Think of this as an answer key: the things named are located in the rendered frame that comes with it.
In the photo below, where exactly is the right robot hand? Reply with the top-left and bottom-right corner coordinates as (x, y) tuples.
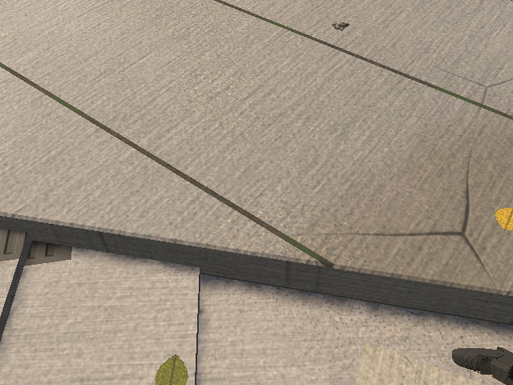
(452, 346), (513, 385)

